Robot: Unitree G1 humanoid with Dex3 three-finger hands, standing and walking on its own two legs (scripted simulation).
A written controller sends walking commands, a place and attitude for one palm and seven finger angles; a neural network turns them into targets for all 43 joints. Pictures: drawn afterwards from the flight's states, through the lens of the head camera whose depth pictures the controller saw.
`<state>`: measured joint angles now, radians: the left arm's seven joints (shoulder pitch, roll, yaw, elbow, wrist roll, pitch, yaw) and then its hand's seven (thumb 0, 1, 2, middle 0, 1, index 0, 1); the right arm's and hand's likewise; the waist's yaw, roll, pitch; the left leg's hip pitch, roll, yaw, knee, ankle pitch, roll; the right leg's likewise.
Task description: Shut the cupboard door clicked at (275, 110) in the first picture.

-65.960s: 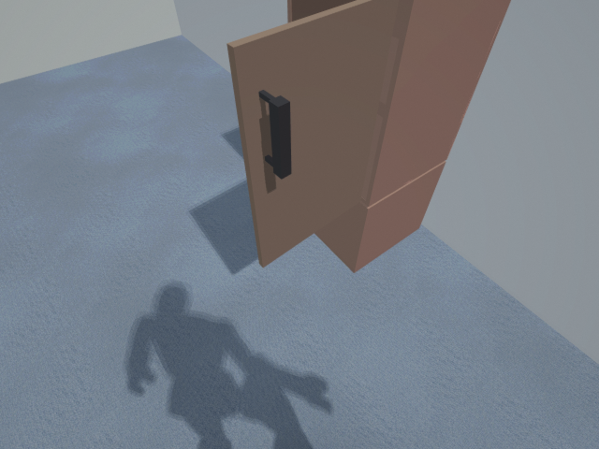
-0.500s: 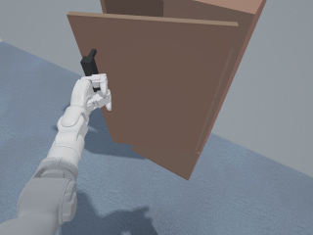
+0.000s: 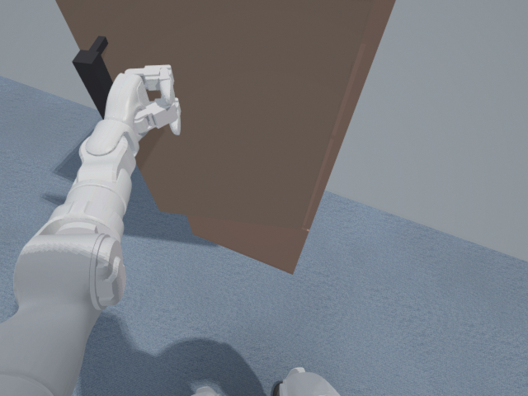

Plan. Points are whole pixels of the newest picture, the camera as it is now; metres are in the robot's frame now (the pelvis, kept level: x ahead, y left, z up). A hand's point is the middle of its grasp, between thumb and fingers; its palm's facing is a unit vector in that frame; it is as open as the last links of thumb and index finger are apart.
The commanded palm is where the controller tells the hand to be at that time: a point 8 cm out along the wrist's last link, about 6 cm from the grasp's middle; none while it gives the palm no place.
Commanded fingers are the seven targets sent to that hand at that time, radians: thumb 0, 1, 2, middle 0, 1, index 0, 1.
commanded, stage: push the door shut along its arc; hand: left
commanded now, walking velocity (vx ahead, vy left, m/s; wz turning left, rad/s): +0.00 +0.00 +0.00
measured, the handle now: (114, 94) +0.56 +0.16 +0.11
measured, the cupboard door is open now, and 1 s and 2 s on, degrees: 15 0 0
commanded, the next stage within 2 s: pull the fist back off the door in 0.68 s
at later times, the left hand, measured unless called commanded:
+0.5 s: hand (179, 92) +0.54 +0.06 +0.13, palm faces -0.37 -0.93 -0.01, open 3.1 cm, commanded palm +0.56 +0.09 +0.12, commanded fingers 0.00 0.90 0.90 -1.30 -1.50 -1.30 -1.50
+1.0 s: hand (204, 76) +0.58 +0.03 +0.12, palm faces +0.09 -1.00 +0.05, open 3.1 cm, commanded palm +0.55 +0.06 +0.12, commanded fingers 0.00 0.90 0.90 -1.30 -1.50 -1.30 -1.50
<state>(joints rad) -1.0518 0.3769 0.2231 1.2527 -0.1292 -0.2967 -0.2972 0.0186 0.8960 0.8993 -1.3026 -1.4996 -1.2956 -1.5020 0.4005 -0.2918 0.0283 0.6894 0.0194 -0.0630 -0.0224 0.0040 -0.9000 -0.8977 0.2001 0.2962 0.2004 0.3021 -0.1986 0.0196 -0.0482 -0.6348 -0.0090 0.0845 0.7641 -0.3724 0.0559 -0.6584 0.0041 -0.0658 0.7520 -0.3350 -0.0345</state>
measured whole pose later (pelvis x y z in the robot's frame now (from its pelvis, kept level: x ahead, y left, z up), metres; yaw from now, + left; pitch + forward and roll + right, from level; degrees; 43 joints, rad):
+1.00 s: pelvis +0.01 -0.01 -0.02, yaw +1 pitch +23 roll -1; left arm -1.28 0.25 0.30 1.29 0.01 -0.28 0.23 0.01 0.90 0.98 -1.30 -1.50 -1.34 -1.50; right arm 0.49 -0.26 0.01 0.69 -0.09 -0.06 0.10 0.00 -0.90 -0.90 0.20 0.30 0.20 0.30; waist -0.22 0.06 -0.12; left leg -0.89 0.01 0.05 0.91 -0.43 0.04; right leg -0.89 0.02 -0.10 0.86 -0.38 -0.05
